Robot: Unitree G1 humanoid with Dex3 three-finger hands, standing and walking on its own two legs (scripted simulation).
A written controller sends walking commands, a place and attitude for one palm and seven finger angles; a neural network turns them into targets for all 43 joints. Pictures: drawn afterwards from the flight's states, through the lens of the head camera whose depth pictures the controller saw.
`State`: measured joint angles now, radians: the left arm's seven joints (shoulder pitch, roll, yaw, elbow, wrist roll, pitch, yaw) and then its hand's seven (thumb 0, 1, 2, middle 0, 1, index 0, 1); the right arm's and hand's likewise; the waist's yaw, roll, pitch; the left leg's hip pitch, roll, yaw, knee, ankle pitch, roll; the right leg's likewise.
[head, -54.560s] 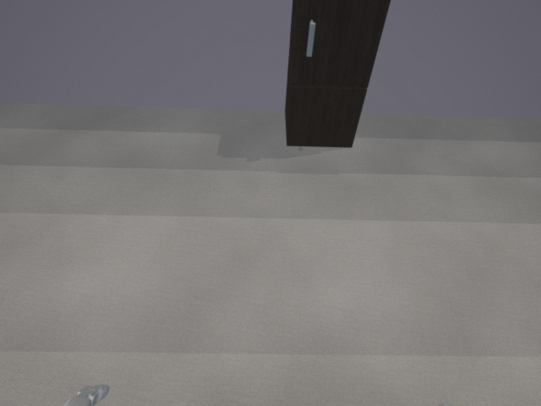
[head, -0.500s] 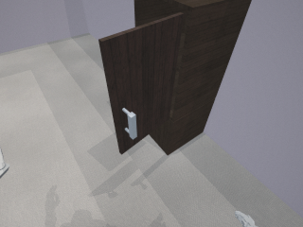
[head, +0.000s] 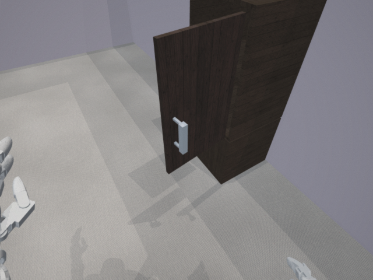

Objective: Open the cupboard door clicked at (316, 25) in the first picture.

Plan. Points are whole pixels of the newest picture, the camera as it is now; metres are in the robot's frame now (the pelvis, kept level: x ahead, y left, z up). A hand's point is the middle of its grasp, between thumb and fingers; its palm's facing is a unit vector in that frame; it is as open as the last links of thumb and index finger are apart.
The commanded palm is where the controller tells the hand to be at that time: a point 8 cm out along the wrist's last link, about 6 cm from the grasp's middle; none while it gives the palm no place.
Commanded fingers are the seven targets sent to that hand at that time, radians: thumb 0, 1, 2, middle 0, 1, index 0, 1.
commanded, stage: stop stepping back and stand still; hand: left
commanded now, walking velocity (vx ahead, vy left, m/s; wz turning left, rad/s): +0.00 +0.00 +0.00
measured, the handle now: (179, 135) +0.63 +0.08 -0.11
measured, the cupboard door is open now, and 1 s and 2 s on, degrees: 98 98 98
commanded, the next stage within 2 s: let the arm hang, fingers relaxed in 1.24 s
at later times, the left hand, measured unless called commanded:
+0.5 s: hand (16, 210) +0.18 +0.29 +0.14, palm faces +0.40 -0.80 -0.45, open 7.4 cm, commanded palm +0.13 +0.33 +0.18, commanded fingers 0.00 0.90 0.90 -0.20 -0.30 -0.20 -0.30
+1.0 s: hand (30, 197) +0.20 +0.28 +0.15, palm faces +0.37 -0.80 -0.48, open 7.4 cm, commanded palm +0.15 +0.32 +0.18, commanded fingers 0.00 0.90 0.90 -0.20 -0.30 -0.20 -0.30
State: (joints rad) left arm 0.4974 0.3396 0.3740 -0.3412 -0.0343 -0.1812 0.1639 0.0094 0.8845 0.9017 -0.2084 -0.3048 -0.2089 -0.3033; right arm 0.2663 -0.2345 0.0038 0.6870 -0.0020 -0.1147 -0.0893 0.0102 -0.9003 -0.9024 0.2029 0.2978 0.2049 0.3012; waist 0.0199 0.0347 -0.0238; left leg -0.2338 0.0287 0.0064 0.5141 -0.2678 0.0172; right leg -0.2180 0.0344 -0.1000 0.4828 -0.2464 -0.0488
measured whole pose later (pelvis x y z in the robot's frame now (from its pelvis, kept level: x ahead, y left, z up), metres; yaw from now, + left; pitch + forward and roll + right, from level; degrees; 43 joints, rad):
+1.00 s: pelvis +0.00 +0.02 +0.01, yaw -1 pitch +0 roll -1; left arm 0.57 0.39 0.38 -0.47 -0.04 -0.18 0.15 0.01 0.88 0.90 -0.21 -0.31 -0.21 -0.30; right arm 0.18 -0.22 0.01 0.62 -0.01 -0.12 -0.08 0.01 -0.90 -0.90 0.20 0.30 0.21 0.30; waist 0.01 0.01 0.04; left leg -0.23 0.00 0.04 0.45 -0.22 0.03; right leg -0.22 0.00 -0.07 0.41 -0.20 -0.02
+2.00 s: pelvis -0.01 +0.01 +0.01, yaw +1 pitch -2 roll +0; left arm 0.24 0.26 0.02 1.13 0.01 0.01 0.01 0.01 0.91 0.90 -0.20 -0.30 -0.20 -0.30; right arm 0.24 -0.23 0.00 1.10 -0.02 0.02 -0.01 0.00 -0.90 -0.90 0.20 0.30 0.20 0.30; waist 0.01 0.03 0.07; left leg -0.21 -0.01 0.01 0.42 -0.18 0.02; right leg -0.20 0.00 -0.10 0.40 -0.18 -0.03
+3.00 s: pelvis +0.03 +0.00 +0.01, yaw +0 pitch -1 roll +0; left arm 0.14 0.26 0.01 1.13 0.00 -0.01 0.02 0.00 0.90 0.90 -0.20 -0.30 -0.20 -0.30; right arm 0.13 -0.27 0.00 1.13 -0.02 0.00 -0.02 0.00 -0.90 -0.90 0.20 0.30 0.20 0.30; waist 0.00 0.03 0.06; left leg -0.10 0.00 0.01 0.31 -0.19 0.00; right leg -0.11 0.02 -0.09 0.32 -0.21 -0.05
